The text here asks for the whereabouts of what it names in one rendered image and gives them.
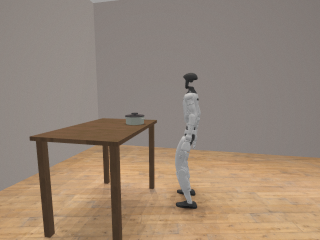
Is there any right robot forearm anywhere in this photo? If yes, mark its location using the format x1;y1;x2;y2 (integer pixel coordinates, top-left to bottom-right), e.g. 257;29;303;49
195;116;200;134

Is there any right robot upper arm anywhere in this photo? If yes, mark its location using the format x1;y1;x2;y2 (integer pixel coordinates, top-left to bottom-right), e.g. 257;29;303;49
197;106;201;117

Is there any left robot hand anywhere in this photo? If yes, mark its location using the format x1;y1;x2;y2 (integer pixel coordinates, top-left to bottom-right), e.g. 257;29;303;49
179;141;191;161

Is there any lid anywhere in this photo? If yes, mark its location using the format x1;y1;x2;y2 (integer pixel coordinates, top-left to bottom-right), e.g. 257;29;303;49
125;114;145;118

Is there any left robot upper arm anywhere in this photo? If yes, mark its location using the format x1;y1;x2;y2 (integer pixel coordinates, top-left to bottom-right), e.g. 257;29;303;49
184;93;197;120

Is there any right robot foot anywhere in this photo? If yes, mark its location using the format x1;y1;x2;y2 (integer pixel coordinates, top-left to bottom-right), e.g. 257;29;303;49
177;189;196;196

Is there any pot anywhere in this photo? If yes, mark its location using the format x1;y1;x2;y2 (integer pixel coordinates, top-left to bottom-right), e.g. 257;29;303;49
125;116;145;125

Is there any left robot forearm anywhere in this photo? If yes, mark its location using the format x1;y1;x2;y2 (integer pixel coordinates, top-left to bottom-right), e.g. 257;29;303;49
184;114;196;143

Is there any right robot hand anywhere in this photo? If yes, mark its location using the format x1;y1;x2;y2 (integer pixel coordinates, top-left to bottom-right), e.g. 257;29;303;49
192;136;197;149

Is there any humanoid robot head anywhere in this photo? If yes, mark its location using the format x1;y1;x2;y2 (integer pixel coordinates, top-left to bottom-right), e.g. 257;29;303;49
183;73;198;94

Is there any table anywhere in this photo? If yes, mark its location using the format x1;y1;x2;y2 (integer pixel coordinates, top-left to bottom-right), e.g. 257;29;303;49
29;118;157;240

